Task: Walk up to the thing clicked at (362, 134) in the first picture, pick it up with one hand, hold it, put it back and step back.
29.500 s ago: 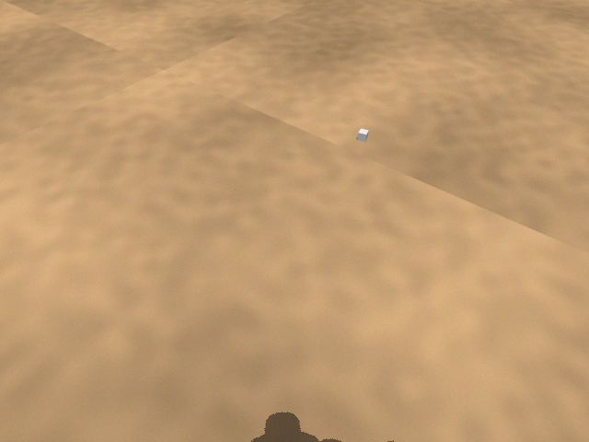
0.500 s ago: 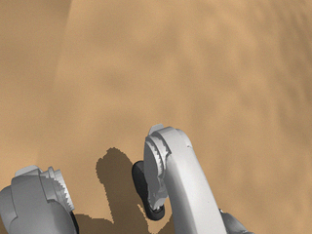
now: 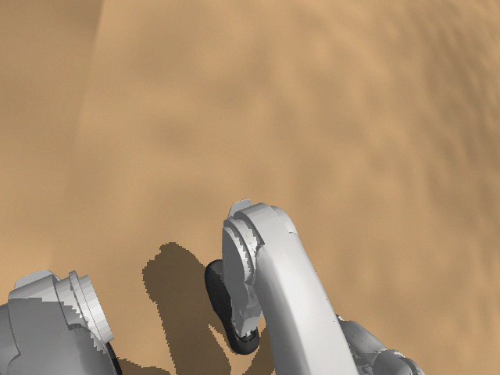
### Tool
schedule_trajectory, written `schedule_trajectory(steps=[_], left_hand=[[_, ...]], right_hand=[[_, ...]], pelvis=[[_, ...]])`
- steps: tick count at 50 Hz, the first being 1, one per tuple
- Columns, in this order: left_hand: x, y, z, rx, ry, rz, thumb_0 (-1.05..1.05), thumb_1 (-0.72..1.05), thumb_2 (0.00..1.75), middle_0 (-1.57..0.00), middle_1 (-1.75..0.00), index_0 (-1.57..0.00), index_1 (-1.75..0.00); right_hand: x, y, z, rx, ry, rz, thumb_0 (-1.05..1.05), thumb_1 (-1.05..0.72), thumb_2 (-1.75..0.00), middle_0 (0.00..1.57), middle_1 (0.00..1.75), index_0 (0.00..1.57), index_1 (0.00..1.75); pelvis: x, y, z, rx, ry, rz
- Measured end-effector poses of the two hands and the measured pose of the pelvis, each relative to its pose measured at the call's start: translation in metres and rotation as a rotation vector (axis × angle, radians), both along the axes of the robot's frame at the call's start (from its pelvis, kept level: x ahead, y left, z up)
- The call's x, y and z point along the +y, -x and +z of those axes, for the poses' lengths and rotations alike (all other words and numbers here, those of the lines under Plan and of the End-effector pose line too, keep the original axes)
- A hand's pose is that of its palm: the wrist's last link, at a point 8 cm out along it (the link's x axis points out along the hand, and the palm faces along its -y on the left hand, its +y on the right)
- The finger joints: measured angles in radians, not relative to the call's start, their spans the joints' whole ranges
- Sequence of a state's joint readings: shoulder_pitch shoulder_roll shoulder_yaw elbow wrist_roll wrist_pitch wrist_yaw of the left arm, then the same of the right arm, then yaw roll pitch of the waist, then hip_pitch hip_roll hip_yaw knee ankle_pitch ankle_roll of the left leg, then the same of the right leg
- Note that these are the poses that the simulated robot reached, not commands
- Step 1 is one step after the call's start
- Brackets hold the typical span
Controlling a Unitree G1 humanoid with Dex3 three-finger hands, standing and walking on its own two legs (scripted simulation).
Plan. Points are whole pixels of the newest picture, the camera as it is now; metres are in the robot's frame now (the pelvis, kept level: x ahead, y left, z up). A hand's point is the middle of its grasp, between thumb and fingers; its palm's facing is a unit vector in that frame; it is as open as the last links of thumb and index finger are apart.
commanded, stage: rest palm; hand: left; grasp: from above
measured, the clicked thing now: out of the picture +0.46 +0.29 -0.27
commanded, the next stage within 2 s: close in 0.78 s
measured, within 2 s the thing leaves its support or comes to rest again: neither
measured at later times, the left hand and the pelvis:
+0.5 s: hand out of the picture +0.43 +0.26 -0.25, palm faces -0.45 -0.01 -0.89, open 14.1 cm; pelvis +0.00 +0.00 +0.00, yaw -1 degrees
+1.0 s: hand out of the picture +0.43 +0.27 -0.26, palm faces -0.51 -0.06 -0.86, open 13.9 cm; pelvis +0.00 +0.00 +0.00, yaw -1 degrees
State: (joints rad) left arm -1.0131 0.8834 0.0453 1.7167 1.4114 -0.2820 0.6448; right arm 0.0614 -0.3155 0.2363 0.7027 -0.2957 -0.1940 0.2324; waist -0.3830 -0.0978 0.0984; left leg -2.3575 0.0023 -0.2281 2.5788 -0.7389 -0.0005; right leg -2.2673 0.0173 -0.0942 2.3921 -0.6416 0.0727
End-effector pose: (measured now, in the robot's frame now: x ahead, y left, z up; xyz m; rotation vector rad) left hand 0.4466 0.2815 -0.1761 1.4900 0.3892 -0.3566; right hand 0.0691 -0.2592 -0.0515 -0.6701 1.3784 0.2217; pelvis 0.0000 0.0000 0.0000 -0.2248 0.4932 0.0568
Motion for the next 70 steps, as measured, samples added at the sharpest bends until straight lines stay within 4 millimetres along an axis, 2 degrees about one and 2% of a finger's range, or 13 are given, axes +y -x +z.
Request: schedule_trajectory(steps=[8,14,22,30,39,45,49,59,65,70], left_hand=[[0.007,0.003,-0.010,0.055,0.012,0.018,0.00,-0.48,0.98,-0.08,-0.94,-0.09,-0.94],[0.003,0.007,-0.013,0.049,0.036,-0.037,0.00,-0.48,0.99,-0.08,-0.93,-0.08,-0.93],[-0.011,0.011,-0.012,0.001,0.030,-0.109,0.00,-0.48,0.99,-0.08,-0.92,-0.08,-0.93],[-0.020,0.009,-0.016,-0.026,-0.001,-0.087,0.00,-0.48,0.99,-0.08,-0.93,-0.08,-0.93],[-0.006,0.003,-0.021,0.022,-0.002,0.035,0.00,-0.48,0.98,-0.08,-0.94,-0.08,-0.94],[-0.001,0.005,-0.026,0.072,0.019,0.018,0.00,-0.47,0.98,-0.08,-0.95,-0.08,-0.95],[-0.001,0.006,-0.025,0.063,0.030,-0.025,0.00,-0.46,0.98,-0.08,-0.96,-0.09,-0.95],[-0.017,0.006,-0.014,-0.011,0.013,-0.120,0.00,-0.42,0.97,-0.09,-0.97,-0.11,-0.95],[-0.021,0.000,-0.012,-0.041,-0.009,-0.076,0.00,-0.42,0.97,-0.09,-0.96,-0.11,-0.95],[-0.012,-0.005,-0.017,-0.003,-0.012,0.009,0.00,-0.42,0.97,-0.10,-0.95,-0.11,-0.95]], right_hand=[[0.000,0.011,0.002,0.039,0.001,-0.013,0.00,-0.91,-0.90,0.20,0.30,0.20,0.30],[0.003,0.017,0.004,0.075,0.006,-0.014,0.00,-0.91,-0.90,0.20,0.30,0.20,0.30],[0.005,0.012,0.006,0.069,0.004,0.020,0.00,-0.91,-0.90,0.21,0.30,0.20,0.30],[0.003,0.006,0.010,0.046,-0.013,0.041,0.00,-0.91,-0.90,0.20,0.30,0.20,0.30],[-0.002,0.005,0.014,0.032,-0.013,0.037,0.00,-0.91,-0.90,0.20,0.30,0.20,0.30],[-0.001,0.013,0.011,0.073,-0.016,0.026,0.00,-0.91,-0.90,0.20,0.30,0.20,0.30],[0.004,0.015,0.009,0.095,-0.024,0.032,0.00,-0.91,-0.90,0.20,0.30,0.20,0.30],[0.007,0.007,0.009,0.059,-0.015,0.055,0.00,-0.90,-0.90,0.21,0.30,0.20,0.30],[0.004,0.008,0.016,0.043,-0.009,0.044,0.00,-0.90,-0.89,0.20,0.30,0.20,0.30],[-0.001,0.010,0.023,0.028,0.007,0.030,0.00,-0.90,-0.89,0.20,0.30,0.20,0.30]], pelvis=[[0.000,0.000,0.000,-0.005,0.005,0.000],[0.000,-0.001,0.001,-0.012,0.010,-0.003],[0.002,0.000,0.003,-0.016,0.020,-0.009],[0.003,0.002,0.005,-0.010,0.020,-0.012],[0.001,0.001,0.004,-0.008,0.019,-0.009],[0.000,-0.001,0.004,-0.010,0.019,-0.008],[-0.001,-0.002,0.004,-0.017,0.020,-0.008],[0.001,0.002,0.007,-0.025,0.025,-0.015],[0.003,0.003,0.010,-0.010,0.025,-0.017],[0.003,0.004,0.008,-0.006,0.025,-0.015]])
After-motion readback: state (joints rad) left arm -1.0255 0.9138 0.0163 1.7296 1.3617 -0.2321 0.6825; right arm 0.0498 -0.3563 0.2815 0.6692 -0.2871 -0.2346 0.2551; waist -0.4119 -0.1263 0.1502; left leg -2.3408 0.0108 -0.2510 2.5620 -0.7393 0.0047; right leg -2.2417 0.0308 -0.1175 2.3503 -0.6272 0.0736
